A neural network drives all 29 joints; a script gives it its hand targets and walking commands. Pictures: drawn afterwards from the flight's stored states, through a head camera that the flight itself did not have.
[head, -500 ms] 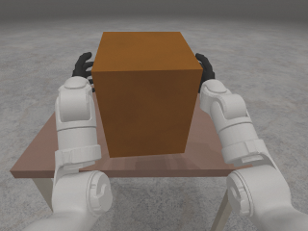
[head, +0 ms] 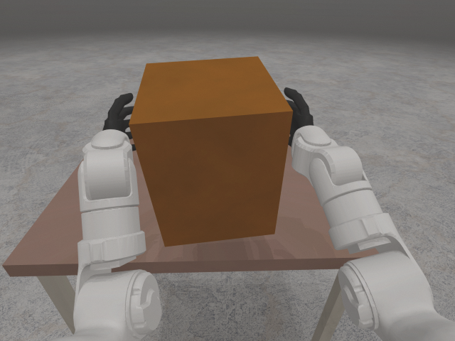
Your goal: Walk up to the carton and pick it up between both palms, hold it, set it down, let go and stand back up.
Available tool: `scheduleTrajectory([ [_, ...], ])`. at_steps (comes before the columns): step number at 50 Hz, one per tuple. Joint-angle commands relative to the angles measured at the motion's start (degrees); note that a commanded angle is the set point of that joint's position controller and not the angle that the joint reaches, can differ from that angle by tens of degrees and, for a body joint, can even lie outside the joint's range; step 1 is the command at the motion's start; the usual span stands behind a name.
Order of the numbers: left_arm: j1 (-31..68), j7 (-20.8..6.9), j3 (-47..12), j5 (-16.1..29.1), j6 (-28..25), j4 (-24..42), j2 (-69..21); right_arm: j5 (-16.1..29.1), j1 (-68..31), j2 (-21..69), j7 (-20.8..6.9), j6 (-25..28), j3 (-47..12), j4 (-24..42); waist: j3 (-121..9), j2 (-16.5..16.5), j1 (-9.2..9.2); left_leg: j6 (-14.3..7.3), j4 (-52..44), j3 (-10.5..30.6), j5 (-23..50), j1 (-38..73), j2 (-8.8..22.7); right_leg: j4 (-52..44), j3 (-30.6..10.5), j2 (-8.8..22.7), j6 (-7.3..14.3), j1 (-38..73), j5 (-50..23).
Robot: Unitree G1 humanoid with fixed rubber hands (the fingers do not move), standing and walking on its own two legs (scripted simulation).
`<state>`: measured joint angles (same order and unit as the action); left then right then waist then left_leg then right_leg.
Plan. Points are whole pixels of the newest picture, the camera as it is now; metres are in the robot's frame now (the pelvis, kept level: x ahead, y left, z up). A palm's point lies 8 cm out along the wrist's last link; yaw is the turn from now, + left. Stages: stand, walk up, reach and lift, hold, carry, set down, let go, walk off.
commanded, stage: hold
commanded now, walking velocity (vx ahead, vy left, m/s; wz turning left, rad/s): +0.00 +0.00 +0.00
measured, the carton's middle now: (211, 150) +0.39 +0.00 +0.23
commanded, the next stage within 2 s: none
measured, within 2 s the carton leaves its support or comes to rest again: neither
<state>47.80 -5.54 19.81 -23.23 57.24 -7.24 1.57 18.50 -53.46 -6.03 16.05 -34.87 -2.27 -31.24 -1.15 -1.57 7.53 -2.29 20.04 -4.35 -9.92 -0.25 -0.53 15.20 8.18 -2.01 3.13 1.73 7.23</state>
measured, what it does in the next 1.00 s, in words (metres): stands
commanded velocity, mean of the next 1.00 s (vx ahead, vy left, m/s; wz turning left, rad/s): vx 0.00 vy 0.00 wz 0.00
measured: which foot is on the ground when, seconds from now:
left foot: down 0.00-1.00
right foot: down 0.00-1.00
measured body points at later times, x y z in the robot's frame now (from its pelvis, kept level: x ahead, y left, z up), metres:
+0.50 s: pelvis -0.01 -0.01 +0.00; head -0.09 +0.01 +0.44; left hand +0.37 +0.16 +0.30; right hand +0.37 -0.13 +0.30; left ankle +0.03 +0.08 -0.75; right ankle +0.03 -0.08 -0.75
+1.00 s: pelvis -0.01 -0.01 +0.00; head -0.08 +0.01 +0.44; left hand +0.37 +0.16 +0.29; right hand +0.37 -0.14 +0.29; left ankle +0.03 +0.08 -0.75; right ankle +0.03 -0.08 -0.75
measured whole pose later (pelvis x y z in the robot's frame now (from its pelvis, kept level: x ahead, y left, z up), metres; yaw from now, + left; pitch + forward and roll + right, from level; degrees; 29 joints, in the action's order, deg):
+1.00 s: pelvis -0.01 -0.01 +0.00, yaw +0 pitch -9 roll +0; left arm 51.7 -5.5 21.7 -22.9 56.3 -11.1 2.3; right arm 15.2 -56.4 -4.7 15.3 -35.5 0.9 -33.4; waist -2.1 -2.6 5.4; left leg -2.0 19.3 -4.6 -8.7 -2.0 -0.3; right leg 16.1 7.8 -2.2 3.7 -0.9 7.0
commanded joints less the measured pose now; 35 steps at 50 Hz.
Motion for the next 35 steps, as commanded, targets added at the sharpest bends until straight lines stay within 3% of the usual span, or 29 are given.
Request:
scheduleTrajectory([
  [1, 40.5, -8.7, -20.7, 14.6, -5.4, 9.1, -25.3, 7.7, -44.7, 30.8, -9.1, 3.8, -14.3, 21.1, -22.8, 2.1, -1.86, 3.3, -2.6, 3.5, 14.2, -1.9, 0.4, 1.9, -6.2, -0.2, -4.8, 11.2, -14.7],
  [4, 40.7, -9.0, -17.8, 13.3, -5.7, 2.9, -24.7, 5.1, -47.7, 32.3, -9.6, 4.0, -12.6, 18.9, -20.7, -1.3, -3.69, 1.2, -5.4, 2.9, 3.0, -6.1, 0.1, 0.3, -7.2, 0.9, -5.0, 9.9, -6.1],
  [6, 41.8, -8.6, -18.0, 13.9, -6.2, 1.9, -25.7, 4.6, -48.9, 32.4, -10.1, 4.8, -11.7, 18.4, -21.7, 0.1, -4.39, 1.1, -6.0, 3.3, 1.0, -7.0, 0.4, 0.3, -7.3, 0.7, -4.7, 9.6, -3.3],
  [9, 43.6, -8.0, -17.4, 14.0, -6.6, -2.3, -25.9, 2.7, -52.2, 32.5, -10.4, 5.6, -10.0, 17.1, -21.5, -0.6, -4.39, 0.8, -6.3, 3.5, -2.5, -7.8, 0.8, -0.2, -7.8, 0.7, -4.3, 8.5, 0.2],
  [11, 45.5, -8.1, -17.8, 13.8, -7.0, -2.6, -26.0, 1.5, -49.7, 32.7, -10.6, 5.6, -7.6, 12.4, -20.0, 1.0, -2.61, 1.0, -6.3, 3.9, -3.8, -8.2, 0.8, -0.4, -8.6, 1.5, -3.9, 7.7, 0.8],
  [14, 45.6, -9.0, -15.1, 12.1, -6.5, -7.0, -24.8, 0.1, -49.1, 30.8, -10.4, 4.9, -4.1, 7.3, -16.9, 2.7, -2.28, 1.1, -7.3, 4.0, -7.2, -10.7, 1.0, -0.8, -8.6, 2.1, -4.1, 7.8, 3.3],
  [17, 45.1, -10.2, -15.1, 11.6, -6.2, -6.5, -24.2, -0.5, -46.1, 29.6, -10.1, 4.5, -2.8, 4.9, -18.1, 4.9, -0.25, 2.0, -6.8, 3.6, -4.3, -9.7, 0.7, -0.3, -8.7, 2.1, -3.8, 9.9, -0.3],
  [22, 45.1, -11.5, -16.0, 12.9, -6.4, -4.7, -24.5, 0.8, -46.0, 28.9, -9.2, 4.2, -2.7, 6.5, -20.0, 6.0, 1.37, 2.9, -5.8, 3.6, 2.0, -9.4, 0.4, 1.1, -7.5, 1.5, -4.1, 12.4, -8.1],
  [24, 44.3, -11.9, -15.5, 12.8, -6.5, -5.6, -24.1, 1.4, -47.7, 28.7, -8.9, 4.2, -3.3, 8.5, -20.1, 5.3, 1.01, 3.1, -5.6, 4.1, 2.4, -9.2, 0.3, 1.2, -7.2, 1.4, -4.0, 13.3, -7.8],
  [26, 42.7, -11.6, -17.7, 13.8, -6.8, -1.0, -25.5, 3.8, -47.2, 30.1, -8.6, 4.9, -7.0, 13.8, -23.3, 5.1, 0.81, 3.6, -3.9, 4.0, 9.9, -6.0, 0.3, 2.0, -7.2, 1.3, -4.0, 13.8, -14.7],
  [28, 42.2, -11.5, -18.3, 13.8, -6.4, -0.1, -25.3, 4.9, -46.9, 29.7, -8.2, 4.4, -8.2, 14.1, -23.9, 5.2, 0.69, 4.0, -3.0, 4.0, 13.5, -4.4, 0.1, 2.0, -6.5, 0.4, -4.2, 14.0, -16.2],
  [29, 43.1, -11.3, -18.6, 14.3, -6.6, 1.6, -25.7, 5.5, -48.6, 30.4, -8.2, 4.5, -9.8, 16.5, -25.7, 4.5, -0.25, 4.1, -2.4, 4.1, 14.7, -4.3, 0.4, 2.5, -6.1, -0.1, -4.3, 14.8, -16.8],
  [32, 39.3, -11.1, -17.4, 14.0, -6.4, 1.3, -24.8, 6.5, -46.7, 31.1, -7.6, 4.2, -12.3, 18.9, -24.0, 1.4, -1.27, 3.0, -2.8, 3.6, 13.3, -4.0, -0.6, 2.2, -6.9, 0.9, -5.2, 14.1, -19.1],
  [35, 39.4, -10.8, -17.8, 13.8, -6.1, 4.8, -23.7, 7.6, -45.8, 32.0, -7.3, 3.7, -14.3, 20.0, -24.5, 0.5, -2.41, 2.5, -2.4, 3.4, 14.6, -3.0, -0.6, 2.2, -7.3, 0.7, -5.3, 14.0, -19.5],
])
